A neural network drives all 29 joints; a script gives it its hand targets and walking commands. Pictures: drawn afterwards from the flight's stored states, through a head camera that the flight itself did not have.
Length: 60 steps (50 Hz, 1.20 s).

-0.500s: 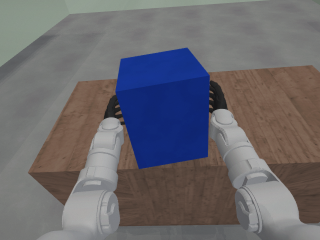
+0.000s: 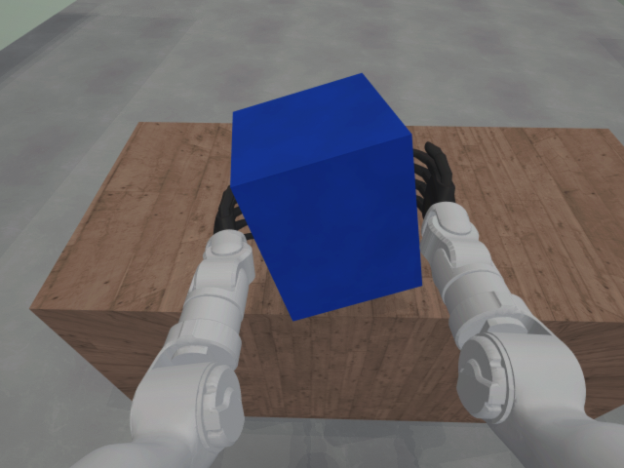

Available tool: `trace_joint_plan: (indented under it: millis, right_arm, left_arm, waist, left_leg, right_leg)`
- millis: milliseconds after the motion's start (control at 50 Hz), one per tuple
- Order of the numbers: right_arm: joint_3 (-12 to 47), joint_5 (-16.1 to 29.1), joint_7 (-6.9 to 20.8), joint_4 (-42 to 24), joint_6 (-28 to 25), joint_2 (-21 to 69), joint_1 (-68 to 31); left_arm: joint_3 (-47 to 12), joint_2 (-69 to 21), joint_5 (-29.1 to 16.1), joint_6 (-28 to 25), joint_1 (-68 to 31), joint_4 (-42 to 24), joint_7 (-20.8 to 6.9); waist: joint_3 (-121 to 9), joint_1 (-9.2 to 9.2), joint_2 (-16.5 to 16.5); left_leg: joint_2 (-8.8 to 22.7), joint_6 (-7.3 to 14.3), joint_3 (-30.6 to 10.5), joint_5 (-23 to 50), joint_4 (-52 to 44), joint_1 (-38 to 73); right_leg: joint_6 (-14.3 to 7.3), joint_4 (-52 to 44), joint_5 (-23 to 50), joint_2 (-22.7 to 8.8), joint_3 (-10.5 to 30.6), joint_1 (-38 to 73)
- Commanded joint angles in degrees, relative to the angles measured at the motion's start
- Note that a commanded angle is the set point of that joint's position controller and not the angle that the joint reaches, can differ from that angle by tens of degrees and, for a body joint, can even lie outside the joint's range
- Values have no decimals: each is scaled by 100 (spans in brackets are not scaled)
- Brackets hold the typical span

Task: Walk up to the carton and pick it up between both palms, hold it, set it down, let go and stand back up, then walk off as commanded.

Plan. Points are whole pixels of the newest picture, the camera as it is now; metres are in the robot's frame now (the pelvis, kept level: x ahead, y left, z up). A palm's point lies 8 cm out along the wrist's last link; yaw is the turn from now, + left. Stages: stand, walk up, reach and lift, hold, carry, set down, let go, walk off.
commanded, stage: set down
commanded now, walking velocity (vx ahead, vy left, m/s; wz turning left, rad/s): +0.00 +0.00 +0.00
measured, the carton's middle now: (327, 198) +0.47 +0.00 +0.09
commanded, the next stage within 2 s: none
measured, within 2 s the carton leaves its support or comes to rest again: neither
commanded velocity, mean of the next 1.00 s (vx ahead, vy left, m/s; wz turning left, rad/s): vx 0.00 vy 0.00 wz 0.00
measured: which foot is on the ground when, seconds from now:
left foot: down 0.00-1.00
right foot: down 0.00-1.00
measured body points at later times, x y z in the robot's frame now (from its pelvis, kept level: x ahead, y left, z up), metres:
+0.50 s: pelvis +0.02 -0.01 +0.00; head +0.04 -0.02 +0.45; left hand +0.44 +0.13 +0.08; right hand +0.44 -0.16 +0.08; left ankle +0.04 +0.12 -0.74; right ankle -0.02 -0.11 -0.74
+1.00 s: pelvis +0.03 -0.01 +0.00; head +0.06 -0.02 +0.45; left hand +0.45 +0.12 +0.06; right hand +0.46 -0.18 +0.07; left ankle +0.04 +0.12 -0.74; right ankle -0.02 -0.11 -0.74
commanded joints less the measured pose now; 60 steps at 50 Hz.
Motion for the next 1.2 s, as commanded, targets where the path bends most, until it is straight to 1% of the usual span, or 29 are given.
trace_joint_plan:
  millis: [0,40,120,160,220,240,280,320,340,360,420,440,500,560,580,600,640,680,740,780,920,1000,1020,1080,1100,1120,1140,1160,1180]
  right_arm:
    - [1666,-491,971,-828,-434,3768,-3907]
    - [1861,-381,918,-1103,-535,3794,-4004]
    - [2143,-304,872,-1654,-612,3826,-4318]
    - [2415,-162,864,-1945,-650,3950,-4586]
    - [2327,-205,891,-2518,-867,3784,-5273]
    - [2344,-289,828,-2356,-849,3871,-5244]
    - [2358,-332,883,-2439,-902,3930,-5275]
    - [2136,-456,945,-2133,-939,3933,-5114]
    - [2211,-496,969,-2133,-1009,4061,-5120]
    - [2095,-525,936,-2093,-989,3933,-5043]
    - [1853,-716,1024,-1681,-1037,3792,-4877]
    - [1809,-776,1032,-1655,-1018,3841,-4762]
    - [1518,-874,1146,-1143,-980,3723,-4589]
    - [1183,-1010,1250,-950,-980,3408,-4584]
    - [978,-1115,1245,-772,-961,3387,-4342]
    - [1108,-1109,1280,-902,-947,3391,-4375]
    - [874,-1269,1310,-609,-845,3209,-4045]
    - [601,-1469,1361,-529,-868,3154,-4058]
    - [675,-1405,1460,-618,-850,3196,-3956]
    - [623,-1508,1483,-534,-900,3211,-3954]
    - [607,-1779,1518,-589,-991,3575,-3761]
    - [711,-1871,1549,-927,-1136,3691,-4082]
    - [684,-1951,1522,-925,-1198,3665,-4004]
    - [594,-1972,1568,-733,-1222,3636,-3956]
    - [398,-2149,1543,-510,-1219,3572,-3724]
    - [460,-2155,1573,-698,-1291,3599,-3880]
    - [250,-2210,1571,-411,-1195,3583,-3859]
    - [379,-2237,1580,-637,-1278,3736,-3947]
    - [274,-2254,1528,-457,-1289,3644,-3811]
  left_arm:
    - [-2307,-3725,-139,-1436,-5608,-1707,-706]
    - [-2288,-3781,-183,-1414,-5380,-1539,-762]
    - [-1751,-3557,-17,-1447,-4748,-1024,-835]
    - [-1583,-3434,-87,-1487,-4694,-889,-873]
    - [-1524,-3661,-93,-1539,-4304,-403,-928]
    - [-1339,-3457,-14,-1487,-4234,-144,-972]
    - [-1087,-3394,44,-1520,-4252,-66,-1011]
    - [-1092,-3470,54,-1702,-4659,-165,-1015]
    - [-1210,-3617,-37,-1789,-4765,-213,-988]
    - [-1041,-3480,68,-1775,-4535,132,-1008]
    - [-1158,-3488,153,-1892,-4825,-194,-976]
    - [-944,-3428,207,-1905,-4796,-41,-985]
    - [-1189,-3467,240,-1975,-5082,-369,-901]
    - [-971,-3399,432,-1914,-4890,-200,-840]
    - [-1037,-3359,460,-1898,-5008,-300,-863]
    - [-943,-3295,568,-1881,-4859,-477,-824]
    - [-761,-3139,667,-1749,-4687,-275,-868]
    - [-817,-3209,673,-1779,-4864,-360,-807]
    - [-862,-3180,616,-1745,-4843,-618,-744]
    - [-759,-3268,667,-1750,-4625,-493,-748]
    - [-371,-3022,827,-1957,-4269,-47,-872]
    - [-337,-3128,812,-2091,-4311,-14,-930]
    - [-459,-3285,761,-2122,-4194,116,-960]
    - [-489,-3369,735,-2225,-4247,85,-890]
    - [-629,-3399,701,-2229,-4428,-78,-911]
    - [-528,-3457,749,-2284,-4358,31,-896]
    - [-435,-3370,794,-2299,-4542,-12,-874]
    - [-410,-3465,825,-2286,-4350,-54,-870]
    - [-541,-3518,678,-2331,-4498,-33,-885]
  waist:
    - [-4984,272,585]
    - [-4895,382,650]
    - [-4793,786,97]
    - [-4764,896,-251]
    - [-4994,952,-457]
    - [-4874,988,-546]
    - [-4677,1117,-655]
    - [-4761,958,-571]
    - [-4970,1061,-514]
    - [-4752,980,-668]
    - [-4781,925,-327]
    - [-4561,959,-495]
    - [-4783,873,-10]
    - [-4510,1043,169]
    - [-4377,802,194]
    - [-4261,1033,250]
    - [-4015,838,195]
    - [-4211,901,368]
    - [-4311,1018,527]
    - [-4263,998,346]
    - [-4146,1165,-143]
    - [-4432,1342,-149]
    - [-4472,1162,-139]
    - [-4559,1222,7]
    - [-4399,966,14]
    - [-4608,1169,50]
    - [-4307,1100,106]
    - [-4585,1312,89]
    - [-4499,1021,-28]
  left_leg:
    - [201,-389,61,3421,62,4110]
    - [165,-388,82,3468,68,3901]
    - [100,-183,137,3018,-114,3254]
    - [53,-51,167,2725,-182,2606]
    - [88,-19,164,2459,-196,2361]
    - [36,29,178,2295,-220,1985]
    - [56,99,222,1953,-323,1756]
    - [50,81,215,1786,-349,1650]
    - [64,38,285,2035,-260,1807]
    - [86,60,248,1846,-295,1663]
    - [80,-16,262,1891,-292,1685]
    - [103,19,279,1724,-309,1622]
    - [161,-126,305,2190,-227,2136]
    - [257,-244,310,2438,-200,2617]
    - [246,-217,291,2238,-212,2736]
    - [270,-221,353,2334,-229,2823]
    - [265,-205,309,2384,-197,2913]
    - [308,-289,310,2657,-194,3142]
    - [323,-363,263,3205,-73,3307]
    - [354,-290,204,3318,-17,3570]
    - [241,-59,338,3107,-45,2722]
    - [203,-64,425,3358,-17,2319]
    - [207,-20,311,3468,43,2385]
    - [368,-79,247,4021,202,3162]
    - [411,-120,164,4190,236,3417]
    - [445,-153,137,4356,269,3512]
    - [455,-92,168,4174,207,3605]
    - [450,-114,191,4512,332,3649]
    - [431,-101,147,4509,403,3646]
  right_leg:
    - [157,-886,2983,311,-454,226]
    - [182,-796,3319,267,-394,497]
    - [325,-616,4001,183,-284,1166]
    - [431,-368,4757,109,-184,1853]
    - [413,-326,4508,113,-238,1866]
    - [541,-225,5197,-29,-155,2148]
    - [573,-157,5042,-58,-156,2258]
    - [558,-101,4741,-79,-178,2218]
    - [501,-91,4773,-46,-211,1976]
    - [525,-111,4790,-56,-198,2058]
    - [487,-105,4558,-87,-223,1818]
    - [501,-119,4279,-75,-238,1803]
    - [332,-249,3871,29,-300,1195]
    - [195,-520,3055,123,-456,567]
    - [186,-646,2790,90,-471,480]
    - [165,-638,2775,110,-436,363]
    - [188,-687,2932,83,-464,273]
    - [101,-774,2373,146,-547,-96]
    - [65,-770,2562,133,-504,-220]
    - [62,-827,2485,121,-542,-583]
    - [317,-452,3898,-146,-278,159]
    - [410,-182,4573,-216,-281,472]
    - [484,-107,4807,-274,-316,223]
    - [370,-286,4100,-191,-446,-652]
    - [343,-394,3924,-179,-518,-930]
    - [262,-443,3715,-191,-518,-1151]
    - [289,-547,3297,-221,-498,-1459]
    - [259,-521,3551,-231,-470,-1444]
    - [263,-499,3707,-193,-472,-1394]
